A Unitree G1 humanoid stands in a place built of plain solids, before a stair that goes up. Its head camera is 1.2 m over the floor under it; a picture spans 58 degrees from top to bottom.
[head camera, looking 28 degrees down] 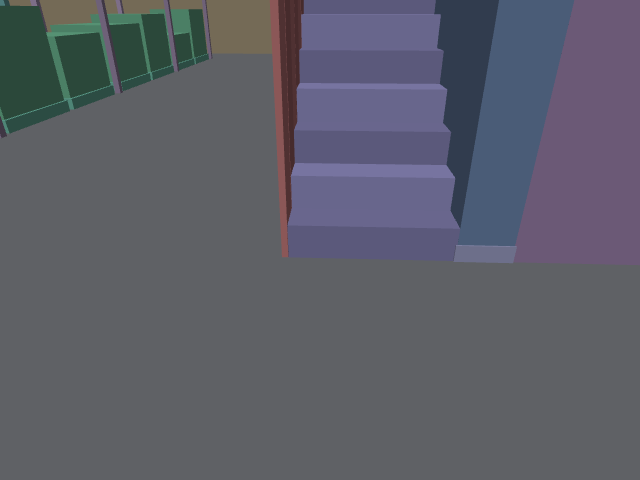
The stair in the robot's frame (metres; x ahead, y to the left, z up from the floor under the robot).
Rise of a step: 0.20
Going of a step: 0.23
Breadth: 0.90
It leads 3 degrees to the right of straight ahead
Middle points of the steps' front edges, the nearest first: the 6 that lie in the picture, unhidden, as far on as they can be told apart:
2.03 -0.28 0.20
2.26 -0.29 0.39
2.48 -0.30 0.59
2.71 -0.31 0.78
2.94 -0.32 0.98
3.16 -0.33 1.17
